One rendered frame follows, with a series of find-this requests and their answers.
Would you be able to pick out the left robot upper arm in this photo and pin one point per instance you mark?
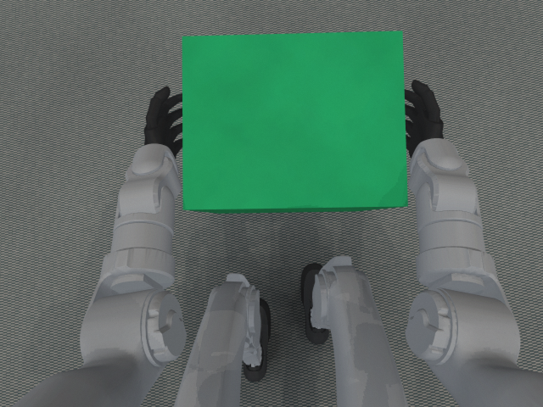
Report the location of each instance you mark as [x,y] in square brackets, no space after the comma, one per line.
[126,342]

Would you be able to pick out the robot left hand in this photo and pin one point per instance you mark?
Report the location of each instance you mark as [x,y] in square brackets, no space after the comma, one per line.
[159,122]

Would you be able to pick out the robot right foot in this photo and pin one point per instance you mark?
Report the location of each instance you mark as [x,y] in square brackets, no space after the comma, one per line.
[316,335]

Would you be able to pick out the right robot upper arm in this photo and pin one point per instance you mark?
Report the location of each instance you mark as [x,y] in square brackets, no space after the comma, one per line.
[471,343]

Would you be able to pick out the robot right forearm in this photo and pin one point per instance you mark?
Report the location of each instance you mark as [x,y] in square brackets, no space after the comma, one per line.
[449,225]

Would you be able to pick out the robot left forearm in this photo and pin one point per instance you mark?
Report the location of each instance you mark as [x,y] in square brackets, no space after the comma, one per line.
[140,256]

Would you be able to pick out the left robot shin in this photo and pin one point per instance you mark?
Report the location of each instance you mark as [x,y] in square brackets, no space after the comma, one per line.
[252,349]

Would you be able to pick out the robot right hand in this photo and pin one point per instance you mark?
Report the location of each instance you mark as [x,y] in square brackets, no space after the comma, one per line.
[425,116]

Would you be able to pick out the carton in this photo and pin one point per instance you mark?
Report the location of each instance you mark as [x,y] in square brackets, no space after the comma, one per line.
[283,123]

